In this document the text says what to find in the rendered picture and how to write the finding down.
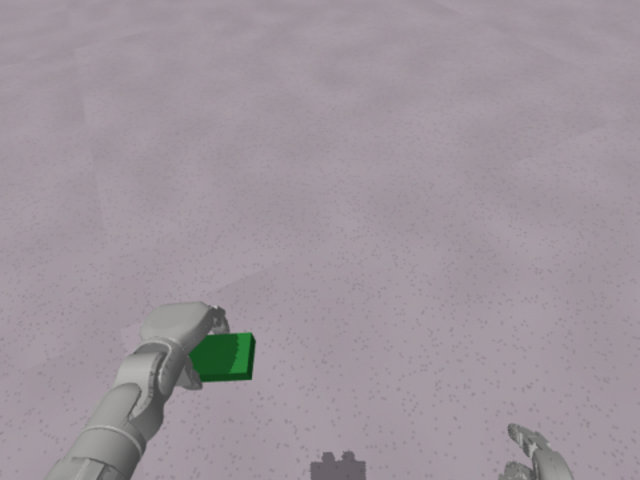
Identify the small box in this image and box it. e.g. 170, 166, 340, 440
188, 333, 256, 382

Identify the right robot hand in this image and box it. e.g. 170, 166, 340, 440
498, 424, 574, 480

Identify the left robot arm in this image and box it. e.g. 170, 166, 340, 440
44, 337, 186, 480

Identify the left robot hand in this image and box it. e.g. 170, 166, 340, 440
140, 302, 230, 390

